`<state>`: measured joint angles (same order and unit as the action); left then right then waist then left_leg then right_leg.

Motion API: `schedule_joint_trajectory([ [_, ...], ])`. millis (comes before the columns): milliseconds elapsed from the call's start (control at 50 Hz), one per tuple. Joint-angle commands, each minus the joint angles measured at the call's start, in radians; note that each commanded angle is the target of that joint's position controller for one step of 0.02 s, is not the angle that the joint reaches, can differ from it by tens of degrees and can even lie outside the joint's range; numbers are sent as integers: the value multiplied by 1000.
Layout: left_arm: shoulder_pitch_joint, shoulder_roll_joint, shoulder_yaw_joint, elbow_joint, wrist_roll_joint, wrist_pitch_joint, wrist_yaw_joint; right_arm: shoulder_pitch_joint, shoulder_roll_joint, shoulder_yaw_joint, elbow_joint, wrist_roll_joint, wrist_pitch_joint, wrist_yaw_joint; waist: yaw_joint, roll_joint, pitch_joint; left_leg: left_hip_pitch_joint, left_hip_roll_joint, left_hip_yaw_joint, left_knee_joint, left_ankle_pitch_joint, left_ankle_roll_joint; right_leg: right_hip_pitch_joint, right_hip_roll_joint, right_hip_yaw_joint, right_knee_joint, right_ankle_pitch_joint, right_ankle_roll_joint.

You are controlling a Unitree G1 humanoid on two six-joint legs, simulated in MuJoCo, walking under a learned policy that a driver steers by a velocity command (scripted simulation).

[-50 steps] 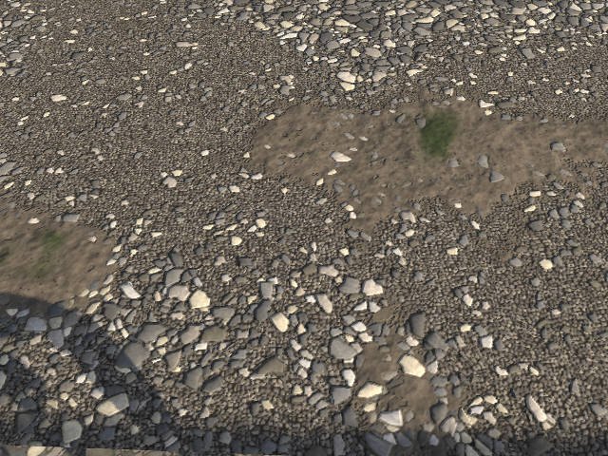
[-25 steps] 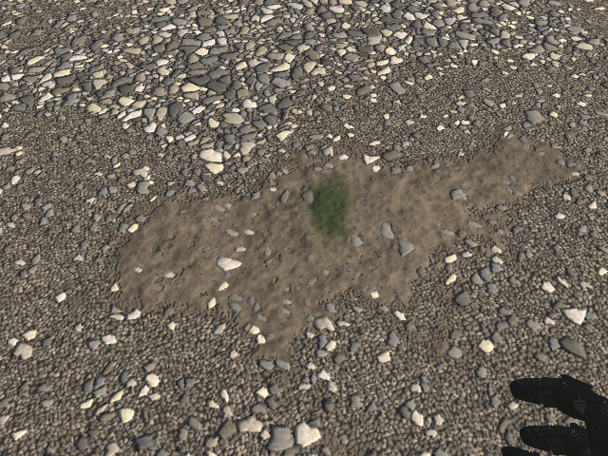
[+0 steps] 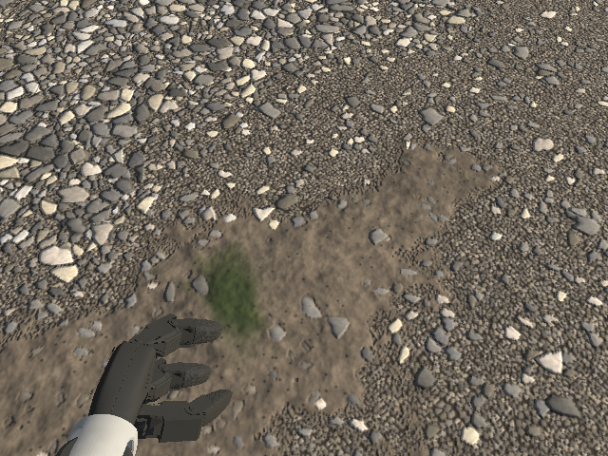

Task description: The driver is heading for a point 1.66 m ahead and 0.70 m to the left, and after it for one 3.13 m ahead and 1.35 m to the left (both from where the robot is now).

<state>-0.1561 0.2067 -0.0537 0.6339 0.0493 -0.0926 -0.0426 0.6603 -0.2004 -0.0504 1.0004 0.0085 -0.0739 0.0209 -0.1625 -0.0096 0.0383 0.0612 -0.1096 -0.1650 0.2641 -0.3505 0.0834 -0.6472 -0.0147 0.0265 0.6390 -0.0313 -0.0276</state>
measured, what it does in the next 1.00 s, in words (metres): walks ahead, turning left: right foot, then left foot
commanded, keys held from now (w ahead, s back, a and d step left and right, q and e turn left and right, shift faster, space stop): q+shift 0.82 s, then e+shift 0.18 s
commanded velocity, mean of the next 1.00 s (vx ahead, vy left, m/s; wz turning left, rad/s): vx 0.20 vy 0.00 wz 0.79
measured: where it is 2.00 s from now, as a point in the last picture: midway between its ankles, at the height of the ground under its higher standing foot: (188, 263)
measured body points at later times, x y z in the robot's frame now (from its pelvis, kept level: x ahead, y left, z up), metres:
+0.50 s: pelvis +0.27 +0.04 -0.02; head +0.31 +0.08 +0.42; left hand +0.28 +0.37 -0.14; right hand +0.57 -0.14 -0.09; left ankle +0.35 +0.16 -0.74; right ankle +0.21 -0.12 -0.70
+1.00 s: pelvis +0.39 +0.03 +0.00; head +0.42 +0.04 +0.45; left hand +0.28 +0.32 -0.09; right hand +0.72 +0.01 -0.07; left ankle +0.33 +0.14 -0.71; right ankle +0.51 -0.01 -0.73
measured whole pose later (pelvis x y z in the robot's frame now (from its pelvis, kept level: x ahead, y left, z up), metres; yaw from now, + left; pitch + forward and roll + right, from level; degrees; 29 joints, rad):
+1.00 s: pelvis +0.39 +0.03 +0.00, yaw +48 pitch +0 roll +0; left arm 0.16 0.27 0.05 0.75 0.04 -0.02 -0.01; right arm 0.12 -0.31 -0.06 0.55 -0.02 0.04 -0.02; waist 0.02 0.04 0.04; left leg -0.40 -0.14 -0.23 0.73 -0.43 -0.03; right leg -0.32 0.06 0.10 0.50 -0.19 -0.02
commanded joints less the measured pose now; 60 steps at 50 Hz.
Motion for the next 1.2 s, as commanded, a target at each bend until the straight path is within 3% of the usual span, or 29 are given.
schedule_joint_trajectory([
  [20,164,128,47,-2,1,-19,29,-88,-207,-40,-85,10,-9,-6,183,49,-73,-199,159,-130,211,1052,29,482,104,-59,-149,62,-23],
  [40,292,155,59,28,4,-32,46,-123,-218,-46,-94,19,-7,-6,250,76,-133,-278,114,-123,417,984,-3,663,46,-15,-197,158,-37],
  [60,441,220,80,46,24,-43,65,-142,-165,-37,-127,34,-12,-8,302,50,-243,-447,85,-102,662,640,-19,908,-148,125,-150,293,-77],
  [80,536,257,95,55,44,-33,64,-36,-35,-14,-146,54,-4,-33,246,-159,-420,-631,8,28,1013,-295,-29,1145,-535,386,-12,854,-163],
  [100,479,220,106,21,-59,-20,55,-32,-86,3,-181,30,4,-36,268,-179,-578,-746,66,-43,1117,-268,-68,1192,-520,541,-77,611,-262],
  [140,341,134,99,24,-58,-6,61,-193,-166,-38,-231,48,33,-58,226,-91,-243,-848,146,67,1111,-148,-115,893,-388,292,-184,553,-226],
  [160,285,102,93,21,-53,-5,58,-213,-170,-50,-236,40,52,-62,186,-42,-176,-828,171,83,1116,-115,-128,770,-346,220,-231,494,-209],
  [220,160,89,105,34,-46,-9,47,-228,-69,-42,-291,32,98,-55,97,-106,-30,-715,227,112,981,-61,-141,449,-304,24,-369,391,-172],
  [360,134,207,150,80,-89,12,75,-385,-124,-43,-376,12,102,23,117,-64,-78,-504,185,219,475,380,-73,469,-252,-236,-294,343,-107],
  [420,158,263,170,84,-112,22,68,-397,-208,-73,-403,11,107,33,93,-60,-86,-430,121,282,412,251,-4,529,-278,-248,-137,484,-69],
  [460,186,245,168,81,-111,35,56,-229,-287,-115,-364,7,97,10,1,26,-152,-173,49,276,274,347,73,446,-221,-266,212,398,-6],
  [480,266,137,138,63,-51,37,46,-273,-391,-130,-381,17,93,-12,95,327,-129,-40,231,-28,253,911,149,199,-89,-270,522,-469,61],
  [500,360,177,135,29,-48,31,37,-362,-450,-124,-471,-37,74,-2,168,379,-368,190,460,-575,174,745,417,-67,85,-47,837,-717,105],
  [520,260,268,149,25,-62,24,32,-369,-391,-113,-502,-28,60,17,78,154,-430,176,454,-561,79,561,368,-89,45,100,830,-611,78],
  [560,189,234,141,12,-50,29,51,-438,-330,-94,-495,13,53,8,130,12,-238,-28,359,-400,70,392,248,-85,-2,114,679,-471,56],
  [620,219,219,141,32,-42,56,57,-523,-294,-81,-532,1,78,-25,189,31,-181,-252,257,-267,72,485,186,79,7,99,439,-403,64],
  [720,211,167,126,47,-53,69,59,-507,-312,-94,-541,9,109,-60,171,63,-214,-289,214,-292,94,406,154,142,71,108,213,-286,107],
  [820,178,177,136,32,-57,66,55,-513,-287,-89,-547,7,125,-58,144,165,-167,-328,175,-372,102,201,101,214,95,125,50,-250,90],
  [900,266,183,140,56,-33,48,34,-505,-209,-50,-533,-2,124,-52,156,172,-210,-338,156,-309,233,264,51,428,18,82,-184,-49,31],
  [920,238,205,137,29,-8,49,32,-445,-150,-27,-515,-17,121,-49,126,39,-198,-383,82,-232,342,55,-2,481,-122,240,-278,12,-21],
  [940,182,233,131,20,20,56,35,-400,-143,-24,-519,-19,113,-46,59,-204,-120,-434,-56,-85,447,-201,-67,399,-250,433,-355,72,-162],
  [960,155,169,114,2,27,49,36,-419,-195,-36,-510,-32,101,-47,81,-225,-100,-409,13,-90,572,-239,-125,303,-310,580,-416,-60,-245],
  [980,133,143,102,-8,2,48,34,-443,-228,-46,-493,-32,96,-46,85,-160,-80,-393,60,-69,585,-171,-147,300,-258,529,-400,-144,-217],
  [1020,160,212,126,-9,-55,63,38,-508,-211,-48,-485,-43,88,-45,124,-113,-54,-431,71,5,512,-101,-172,363,-156,453,-353,-191,-145],
  [1080,327,304,159,9,-76,97,58,-530,-177,-37,-489,-8,62,-32,166,-163,-76,-429,20,102,452,-156,-162,411,-105,509,-427,-599,-143],
  [1120,342,278,160,-4,-83,104,65,-512,-167,-37,-471,13,36,-28,153,-210,-56,-341,13,107,301,-159,-120,380,-78,523,-455,-652,-140],
  [1160,311,256,163,-33,-98,110,73,-450,-170,-44,-424,5,10,-28,108,-201,-41,-140,17,137,24,62,-70,297,10,460,-442,-568,-81],
  [1180,265,229,161,-64,-98,107,76,-355,-203,-56,-378,-5,6,-33,68,-194,-54,67,69,139,-74,144,-42,158,73,388,-386,-483,-7],
  [1200,251,165,148,-84,-102,101,72,-253,-238,-67,-340,-6,6,-42,39,-73,-117,293,226,49,-49,113,-8,-36,118,284,-141,-489,46],
])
